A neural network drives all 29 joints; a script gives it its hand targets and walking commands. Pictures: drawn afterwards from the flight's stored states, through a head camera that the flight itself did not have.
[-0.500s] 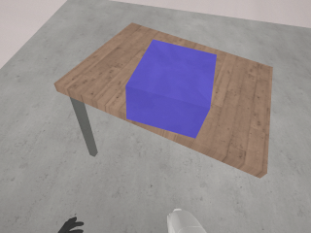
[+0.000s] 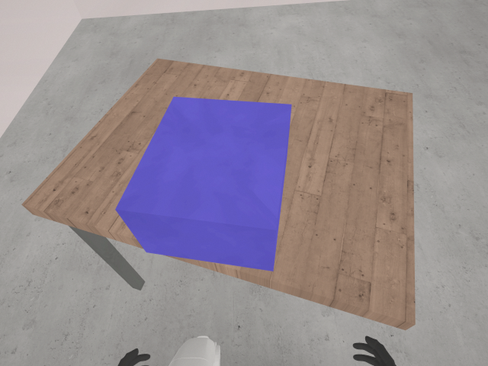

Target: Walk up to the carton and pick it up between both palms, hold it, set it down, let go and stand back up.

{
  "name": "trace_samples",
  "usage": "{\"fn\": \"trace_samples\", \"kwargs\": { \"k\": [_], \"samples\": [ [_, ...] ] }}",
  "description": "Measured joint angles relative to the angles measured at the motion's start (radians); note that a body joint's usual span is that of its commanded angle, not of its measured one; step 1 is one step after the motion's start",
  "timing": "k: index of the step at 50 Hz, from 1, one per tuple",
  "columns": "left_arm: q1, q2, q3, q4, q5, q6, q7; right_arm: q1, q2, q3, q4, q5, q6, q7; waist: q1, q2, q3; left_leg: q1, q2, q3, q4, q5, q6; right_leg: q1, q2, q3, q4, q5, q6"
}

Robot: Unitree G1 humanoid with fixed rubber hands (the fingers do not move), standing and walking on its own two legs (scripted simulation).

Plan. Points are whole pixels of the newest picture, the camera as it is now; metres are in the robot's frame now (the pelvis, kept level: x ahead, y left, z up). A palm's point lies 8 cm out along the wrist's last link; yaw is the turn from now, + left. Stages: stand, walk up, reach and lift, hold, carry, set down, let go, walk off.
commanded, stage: walk up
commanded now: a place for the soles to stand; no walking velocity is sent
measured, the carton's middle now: (219, 177) +0.48 +0.08 -0.02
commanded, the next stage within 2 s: none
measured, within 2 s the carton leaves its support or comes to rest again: neither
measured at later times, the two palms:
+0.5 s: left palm out of the picture +0.10 +0.25 -0.12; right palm out of the picture +0.12 -0.17 -0.11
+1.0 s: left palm out of the picture +0.09 +0.26 -0.12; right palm out of the picture +0.09 -0.18 -0.12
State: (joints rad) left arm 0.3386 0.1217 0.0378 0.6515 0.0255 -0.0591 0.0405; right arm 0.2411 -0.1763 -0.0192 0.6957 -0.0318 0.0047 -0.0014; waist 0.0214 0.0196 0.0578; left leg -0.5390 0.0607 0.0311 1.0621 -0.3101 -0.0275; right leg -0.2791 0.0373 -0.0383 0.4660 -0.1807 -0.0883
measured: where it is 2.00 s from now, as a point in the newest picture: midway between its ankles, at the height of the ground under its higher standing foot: outside the picture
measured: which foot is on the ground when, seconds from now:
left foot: up 0.00-0.18, down 0.20-1.00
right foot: down 0.00-1.00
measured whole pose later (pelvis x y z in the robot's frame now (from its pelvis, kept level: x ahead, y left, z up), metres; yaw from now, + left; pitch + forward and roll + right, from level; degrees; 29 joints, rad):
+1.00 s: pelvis +0.00 +0.04 -0.01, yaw +0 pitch -1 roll +0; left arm 0.29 0.14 0.01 0.74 0.02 -0.02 0.01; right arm 0.29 -0.16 -0.01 0.73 -0.01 0.00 0.02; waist -0.01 0.00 0.02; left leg -0.30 -0.01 0.09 0.51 -0.21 0.06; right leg -0.29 0.01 -0.04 0.51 -0.21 -0.02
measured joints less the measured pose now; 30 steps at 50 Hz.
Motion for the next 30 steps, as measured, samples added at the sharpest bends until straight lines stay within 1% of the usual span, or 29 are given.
{"fn": "trace_samples", "kwargs": {
  "k": [3, 6, 8, 10, 11, 12, 13, 15, 19, 23, 30],
  "samples": [
    [0.001, 0.002, -0.006, 0.011, -0.004, 0.011, 0.001, -0.041, 0.015, 0.008, 0.016, 0.008, 0.009, -0.008, 0.007, 0.008, 0.006, 0.020, -0.007, -0.008, -0.142, 0.054, 0.004, -0.001, 0.006, 0.002, 0.009, -0.009, 0.002],
    [-0.020, 0.014, -0.009, 0.007, -0.007, 0.030, -0.004, -0.068, 0.033, 0.019, 0.027, 0.012, 0.019, -0.016, 0.013, 0.003, 0.008, 0.069, -0.017, 0.007, -0.263, 0.057, 0.014, -0.025, 0.012, -0.005, 0.062, -0.038, 0.003],
    [-0.042, 0.025, -0.010, -0.001, -0.007, 0.045, -0.007, -0.077, 0.042, 0.023, 0.028, 0.014, 0.026, -0.019, 0.014, -0.004, 0.003, 0.114, -0.029, 0.022, -0.335, 0.050, 0.027, -0.048, 0.012, -0.017, 0.108, -0.065, 0.006],
    [-0.064, 0.036, -0.012, -0.008, -0.011, 0.057, -0.009, -0.079, 0.044, 0.024, 0.021, 0.014, 0.026, -0.020, 0.005, -0.005, -0.007, 0.175, -0.036, 0.027, -0.443, 0.074, 0.045, -0.073, 0.012, -0.036, 0.153, -0.091, 0.012],
    [-0.082, 0.046, -0.010, -0.004, -0.012, 0.061, -0.011, -0.083, 0.051, 0.023, 0.022, 0.011, 0.024, -0.018, -0.001, -0.024, -0.002, 0.181, -0.050, 0.028, -0.460, 0.055, 0.051, -0.081, -0.003, -0.037, 0.171, -0.098, 0.024],
    [-0.097, 0.053, -0.009, 0.000, -0.014, 0.064, -0.012, -0.084, 0.056, 0.024, 0.019, 0.009, 0.022, -0.015, 0.002, -0.042, 0.003, 0.184, -0.062, 0.035, -0.463, 0.055, 0.055, -0.082, -0.014, -0.031, 0.177, -0.101, 0.028],
    [-0.103, 0.054, -0.009, 0.001, -0.015, 0.067, -0.012, -0.081, 0.055, 0.026, 0.014, 0.009, 0.018, -0.010, 0.005, -0.047, 0.003, 0.183, -0.062, 0.039, -0.461, 0.059, 0.058, -0.080, -0.015, -0.025, 0.173, -0.105, 0.034],
    [-0.104, 0.048, -0.011, 0.004, -0.008, 0.070, -0.010, -0.080, 0.049, 0.025, 0.009, 0.015, 0.014, -0.001, 0.004, -0.039, -0.001, 0.185, -0.053, 0.045, -0.459, 0.067, 0.062, -0.069, -0.010, -0.024, 0.152, -0.109, 0.046],
    [-0.093, 0.036, -0.018, 0.019, -0.002, 0.068, -0.022, -0.074, 0.038, 0.021, 0.007, 0.026, 0.011, 0.012, -0.009, -0.031, -0.015, 0.204, -0.052, 0.058, -0.486, 0.081, 0.069, -0.043, -0.012, -0.019, 0.099, -0.042, 0.045],
    [-0.080, 0.023, -0.024, 0.034, -0.004, 0.061, -0.032, -0.051, 0.028, 0.013, 0.015, 0.030, 0.008, 0.021, -0.017, -0.020, -0.030, 0.223, -0.059, 0.062, -0.518, 0.098, 0.077, -0.026, -0.017, -0.013, 0.072, -0.035, 0.051],
    [-0.063, 0.015, -0.026, 0.054, -0.007, 0.052, -0.035, 0.002, 0.024, 0.009, 0.032, 0.025, 0.003, 0.027, -0.022, -0.010, -0.039, 0.237, -0.067, 0.066, -0.545, 0.111, 0.083, -0.015, -0.023, -0.007, 0.050, -0.023, 0.059]
  ]
}}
